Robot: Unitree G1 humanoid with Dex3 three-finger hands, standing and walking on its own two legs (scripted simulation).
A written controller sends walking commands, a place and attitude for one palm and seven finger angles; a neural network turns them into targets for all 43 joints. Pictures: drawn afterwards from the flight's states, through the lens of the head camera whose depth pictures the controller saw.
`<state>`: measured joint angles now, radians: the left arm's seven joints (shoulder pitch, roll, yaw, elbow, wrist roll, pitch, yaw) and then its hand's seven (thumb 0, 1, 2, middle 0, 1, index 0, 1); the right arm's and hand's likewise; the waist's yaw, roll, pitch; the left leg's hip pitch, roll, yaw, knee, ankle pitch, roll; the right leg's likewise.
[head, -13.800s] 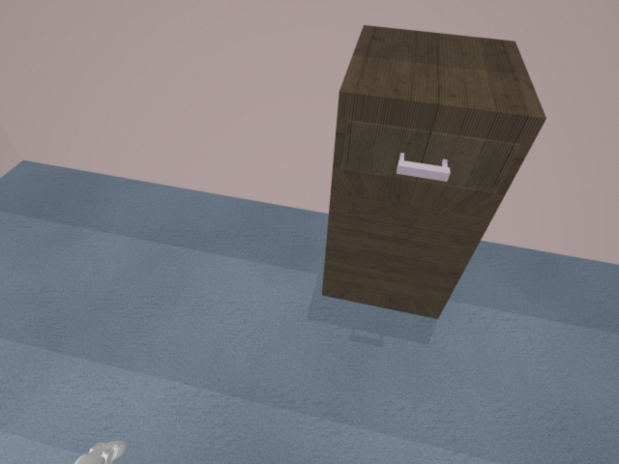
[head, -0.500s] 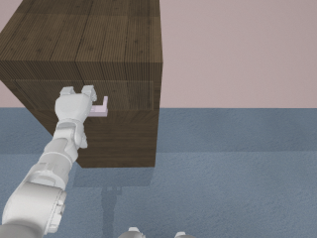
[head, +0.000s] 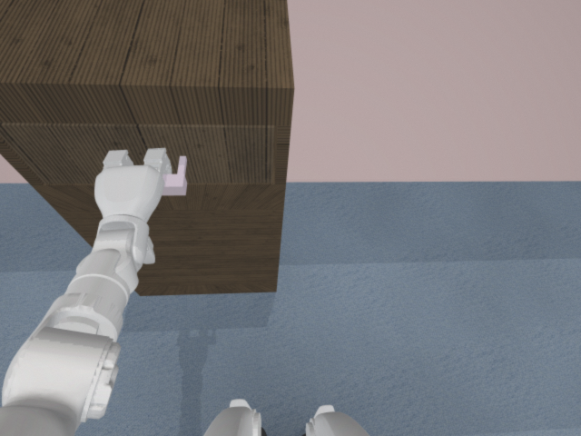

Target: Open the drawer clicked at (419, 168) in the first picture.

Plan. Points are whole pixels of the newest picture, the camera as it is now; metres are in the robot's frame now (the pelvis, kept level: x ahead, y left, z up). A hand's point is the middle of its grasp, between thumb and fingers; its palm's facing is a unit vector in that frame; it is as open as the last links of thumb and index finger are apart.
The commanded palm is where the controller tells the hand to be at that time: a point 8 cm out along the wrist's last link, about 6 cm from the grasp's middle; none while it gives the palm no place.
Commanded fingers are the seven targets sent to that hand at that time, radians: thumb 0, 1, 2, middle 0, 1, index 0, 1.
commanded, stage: lower the fingers behind the handle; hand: left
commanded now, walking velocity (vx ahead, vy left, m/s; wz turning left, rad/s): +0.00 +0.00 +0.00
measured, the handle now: (147, 173) +0.51 +0.21 +0.00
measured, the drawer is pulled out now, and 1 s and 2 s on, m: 0.00 0.00 0.06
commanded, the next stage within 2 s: close the thumb around the handle in 0.48 s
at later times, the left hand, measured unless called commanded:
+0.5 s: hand (143, 210) +0.45 +0.22 -0.02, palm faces -0.02 -0.04 -1.00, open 13.8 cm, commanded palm +0.43 +0.21 +0.03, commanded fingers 0.00 -0.50 0.30 -0.30 -1.20 -0.30 -1.20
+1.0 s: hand (144, 207) +0.46 +0.22 -0.02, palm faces -0.05 -0.05 -1.00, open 9.0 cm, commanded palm +0.44 +0.21 +0.03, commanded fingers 0.00 0.73 0.83 -0.39 -1.33 -0.39 -1.33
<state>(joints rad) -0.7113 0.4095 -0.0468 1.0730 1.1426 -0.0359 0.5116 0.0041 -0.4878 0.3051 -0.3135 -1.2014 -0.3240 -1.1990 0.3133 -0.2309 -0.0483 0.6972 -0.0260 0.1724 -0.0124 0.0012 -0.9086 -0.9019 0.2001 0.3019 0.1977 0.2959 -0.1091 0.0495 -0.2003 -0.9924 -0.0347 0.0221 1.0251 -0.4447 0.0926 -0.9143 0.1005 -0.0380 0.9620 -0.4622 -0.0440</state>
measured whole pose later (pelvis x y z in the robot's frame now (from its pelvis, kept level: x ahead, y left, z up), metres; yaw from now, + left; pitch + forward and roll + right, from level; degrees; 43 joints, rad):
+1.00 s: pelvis +0.00 +0.00 +0.00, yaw -1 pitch +24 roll -4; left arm -0.71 0.43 -0.05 1.06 1.12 -0.04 0.45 0.00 0.21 0.61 -0.35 -1.28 -0.37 -1.27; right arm 0.34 -0.24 -0.03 0.68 -0.02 0.17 -0.03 0.00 -0.91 -0.90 0.20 0.30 0.20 0.30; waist -0.12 0.05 -0.20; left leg -1.00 -0.03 0.03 1.04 -0.45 0.10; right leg -0.92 0.11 -0.03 0.97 -0.46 -0.04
